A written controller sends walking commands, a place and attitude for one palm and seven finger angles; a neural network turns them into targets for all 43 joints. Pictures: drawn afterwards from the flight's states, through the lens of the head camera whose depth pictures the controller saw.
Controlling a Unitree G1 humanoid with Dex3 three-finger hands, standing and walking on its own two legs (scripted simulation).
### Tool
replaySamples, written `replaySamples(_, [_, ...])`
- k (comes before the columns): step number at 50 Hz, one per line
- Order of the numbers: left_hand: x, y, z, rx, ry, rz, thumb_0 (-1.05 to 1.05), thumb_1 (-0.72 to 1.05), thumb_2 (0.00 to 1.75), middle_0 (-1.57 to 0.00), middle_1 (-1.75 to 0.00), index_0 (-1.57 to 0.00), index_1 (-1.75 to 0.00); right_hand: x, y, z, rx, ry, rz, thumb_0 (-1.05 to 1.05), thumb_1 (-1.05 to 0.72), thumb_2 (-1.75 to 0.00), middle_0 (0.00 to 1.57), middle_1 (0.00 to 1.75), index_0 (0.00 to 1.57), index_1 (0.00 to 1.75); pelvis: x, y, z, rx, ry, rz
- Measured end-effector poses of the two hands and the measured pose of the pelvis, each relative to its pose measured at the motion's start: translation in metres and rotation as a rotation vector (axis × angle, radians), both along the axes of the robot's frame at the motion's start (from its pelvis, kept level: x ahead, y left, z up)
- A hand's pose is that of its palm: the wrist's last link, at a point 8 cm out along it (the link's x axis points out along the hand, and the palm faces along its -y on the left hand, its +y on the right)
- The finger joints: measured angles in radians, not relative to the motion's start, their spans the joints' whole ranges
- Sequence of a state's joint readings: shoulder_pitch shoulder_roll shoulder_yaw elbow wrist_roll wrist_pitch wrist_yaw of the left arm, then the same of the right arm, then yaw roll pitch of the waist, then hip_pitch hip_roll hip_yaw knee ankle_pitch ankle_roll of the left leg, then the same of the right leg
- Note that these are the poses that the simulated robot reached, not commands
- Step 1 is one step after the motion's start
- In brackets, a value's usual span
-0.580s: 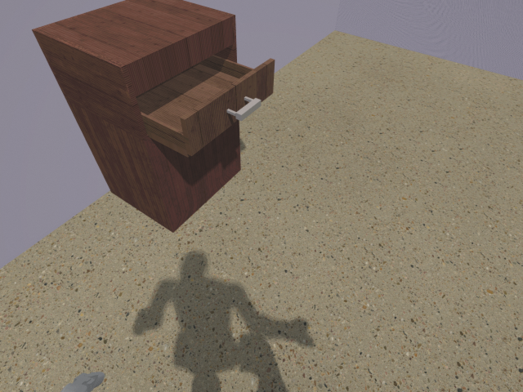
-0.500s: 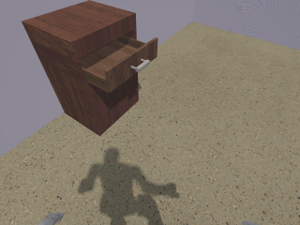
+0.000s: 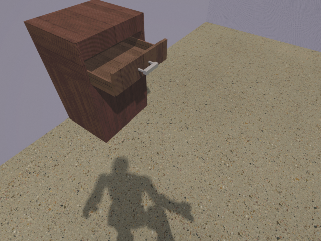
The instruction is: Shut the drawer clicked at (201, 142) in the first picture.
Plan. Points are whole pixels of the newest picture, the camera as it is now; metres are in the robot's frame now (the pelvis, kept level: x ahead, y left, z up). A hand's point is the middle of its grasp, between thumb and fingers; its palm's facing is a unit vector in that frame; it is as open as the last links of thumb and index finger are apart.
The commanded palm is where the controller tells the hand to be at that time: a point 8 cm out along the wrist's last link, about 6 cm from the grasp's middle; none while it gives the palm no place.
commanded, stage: stand and wait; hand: left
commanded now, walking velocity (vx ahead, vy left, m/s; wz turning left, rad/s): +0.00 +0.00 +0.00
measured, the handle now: (148, 67) +1.03 +0.14 -0.14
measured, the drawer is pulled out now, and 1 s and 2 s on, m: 0.20 0.20 0.20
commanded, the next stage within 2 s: look at it before walking up in 0.40 s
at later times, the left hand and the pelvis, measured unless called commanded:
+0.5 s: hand out of the picture +0.07 +0.24 -0.15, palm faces -0.03 -0.94 -0.33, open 7.4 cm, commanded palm none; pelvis -0.01 -0.01 +0.00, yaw +0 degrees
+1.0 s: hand out of the picture +0.08 +0.25 -0.15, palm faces -0.03 -0.94 -0.34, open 7.4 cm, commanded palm none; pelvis +0.01 +0.00 +0.00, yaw -1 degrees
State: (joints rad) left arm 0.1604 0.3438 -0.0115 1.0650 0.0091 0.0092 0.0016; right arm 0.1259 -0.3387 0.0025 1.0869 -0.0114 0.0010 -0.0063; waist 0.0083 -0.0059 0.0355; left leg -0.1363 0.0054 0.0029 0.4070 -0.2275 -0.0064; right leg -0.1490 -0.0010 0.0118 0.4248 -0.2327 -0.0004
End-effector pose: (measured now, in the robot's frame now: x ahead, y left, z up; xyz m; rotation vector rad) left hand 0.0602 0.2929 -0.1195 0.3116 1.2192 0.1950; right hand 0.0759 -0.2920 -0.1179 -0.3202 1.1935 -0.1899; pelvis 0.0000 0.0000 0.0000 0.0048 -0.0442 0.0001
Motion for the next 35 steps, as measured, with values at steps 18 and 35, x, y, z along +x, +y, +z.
replaySamples(18, [-0.001, -0.007, 0.002, -0.001, -0.011, -0.014, 0.01, 0.9, 0.9, -0.21, -0.3, -0.2, -0.3, -0.027, -0.004, -0.004, 0.013, 0.042, -0.022, 0.01, -0.9, -0.89, 0.2, 0.3, 0.21, 0.3, -0.01, -0.006, 0.002, -0.001, 0.005, -0.003])
replaySamples(35, [0.007, -0.007, 0.0, -0.01, -0.001, -0.017, 0.01, 0.9, 0.9, -0.21, -0.3, -0.2, -0.3, -0.014, -0.002, 0.0, 0.006, 0.037, -0.021, 0.01, -0.9, -0.89, 0.2, 0.3, 0.21, 0.3, -0.002, -0.004, 0.002, -0.002, 0.016, -0.008])
